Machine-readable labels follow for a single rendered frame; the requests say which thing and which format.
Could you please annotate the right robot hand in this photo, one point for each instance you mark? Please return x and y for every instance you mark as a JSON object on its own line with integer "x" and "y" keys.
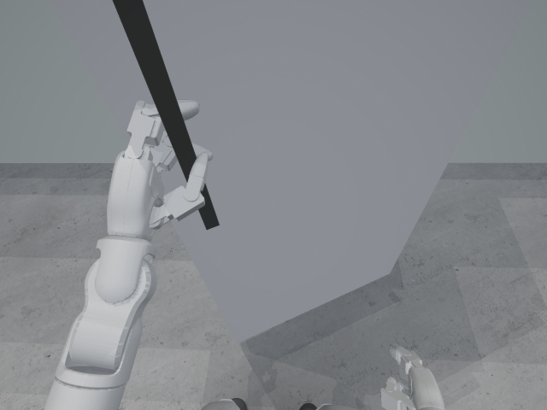
{"x": 420, "y": 391}

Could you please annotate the handle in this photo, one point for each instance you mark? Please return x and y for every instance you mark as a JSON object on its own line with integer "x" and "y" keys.
{"x": 140, "y": 34}

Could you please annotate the fridge door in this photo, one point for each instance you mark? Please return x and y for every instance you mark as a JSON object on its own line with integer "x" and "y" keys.
{"x": 330, "y": 123}

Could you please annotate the left robot hand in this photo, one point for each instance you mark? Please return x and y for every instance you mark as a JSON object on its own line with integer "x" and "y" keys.
{"x": 136, "y": 179}

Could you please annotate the robot left forearm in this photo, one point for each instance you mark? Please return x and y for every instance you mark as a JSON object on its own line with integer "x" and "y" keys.
{"x": 102, "y": 344}

